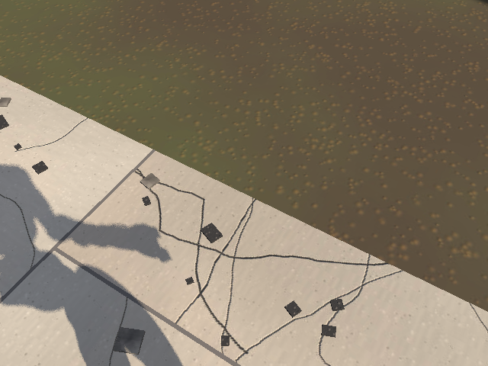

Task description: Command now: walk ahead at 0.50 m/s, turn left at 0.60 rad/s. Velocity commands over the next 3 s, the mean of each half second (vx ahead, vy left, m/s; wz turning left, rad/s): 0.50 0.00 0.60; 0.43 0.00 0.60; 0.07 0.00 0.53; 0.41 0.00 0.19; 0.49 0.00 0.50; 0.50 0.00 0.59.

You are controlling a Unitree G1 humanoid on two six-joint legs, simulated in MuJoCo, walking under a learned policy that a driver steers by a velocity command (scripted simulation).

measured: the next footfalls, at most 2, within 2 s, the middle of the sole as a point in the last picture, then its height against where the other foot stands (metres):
left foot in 0.24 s outside the picture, level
right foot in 0.70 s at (261, 313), level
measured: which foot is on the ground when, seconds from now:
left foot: up 0.00-0.22, down 0.24-0.72, up 0.74-1.00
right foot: down 0.00-0.24, up 0.26-0.68, down 0.70-1.00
